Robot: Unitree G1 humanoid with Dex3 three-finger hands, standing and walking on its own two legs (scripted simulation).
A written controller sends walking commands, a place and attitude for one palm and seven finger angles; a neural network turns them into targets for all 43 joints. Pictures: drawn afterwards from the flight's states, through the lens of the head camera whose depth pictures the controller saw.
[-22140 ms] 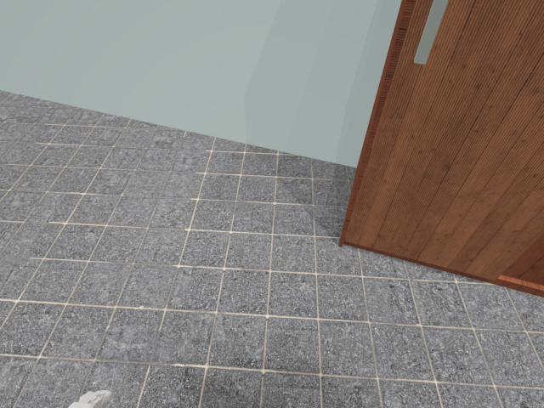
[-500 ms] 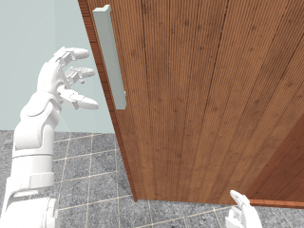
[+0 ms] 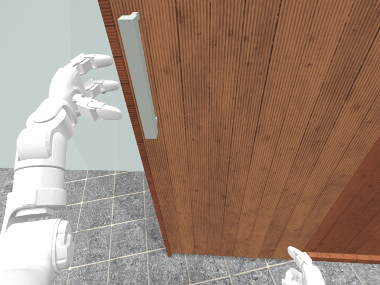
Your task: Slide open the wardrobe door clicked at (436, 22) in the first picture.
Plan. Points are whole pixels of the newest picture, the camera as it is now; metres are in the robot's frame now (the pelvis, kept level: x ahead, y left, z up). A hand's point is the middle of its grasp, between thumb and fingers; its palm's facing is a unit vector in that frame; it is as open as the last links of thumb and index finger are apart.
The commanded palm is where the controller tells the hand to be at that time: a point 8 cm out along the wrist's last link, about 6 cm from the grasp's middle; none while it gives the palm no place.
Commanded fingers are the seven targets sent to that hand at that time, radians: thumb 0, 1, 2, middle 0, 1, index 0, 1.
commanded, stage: move the hooked fingers beside the handle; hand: left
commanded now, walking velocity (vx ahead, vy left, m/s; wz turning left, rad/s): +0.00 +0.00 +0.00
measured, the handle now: (144, 81) +0.45 +0.13 +0.25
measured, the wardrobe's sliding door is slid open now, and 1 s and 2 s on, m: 0.00 0.00 0.00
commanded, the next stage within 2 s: feel for the door with the fingertips in 1.44 s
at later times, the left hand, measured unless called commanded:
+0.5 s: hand (116, 105) +0.39 +0.17 +0.23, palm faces +0.00 -1.00 -0.02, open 14.0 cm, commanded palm +0.36 +0.24 +0.25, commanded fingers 0.00 -0.50 0.30 -0.30 -1.20 -0.30 -1.20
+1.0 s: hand (102, 93) +0.37 +0.18 +0.27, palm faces +0.06 -1.00 -0.04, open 14.0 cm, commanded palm +0.35 +0.24 +0.25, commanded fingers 0.00 -0.50 0.30 -0.30 -1.20 -0.30 -1.20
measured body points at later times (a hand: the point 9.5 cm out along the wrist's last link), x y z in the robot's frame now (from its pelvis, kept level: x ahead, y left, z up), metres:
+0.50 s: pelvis +0.01 +0.00 +0.00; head -0.01 -0.03 +0.45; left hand +0.38 +0.23 +0.23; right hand +0.18 -0.24 -0.09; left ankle +0.01 +0.12 -0.74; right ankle -0.02 -0.10 -0.74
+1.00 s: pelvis +0.01 -0.01 +0.00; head -0.02 -0.03 +0.45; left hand +0.36 +0.24 +0.27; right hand +0.21 -0.23 -0.08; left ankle +0.01 +0.12 -0.74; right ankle -0.02 -0.10 -0.74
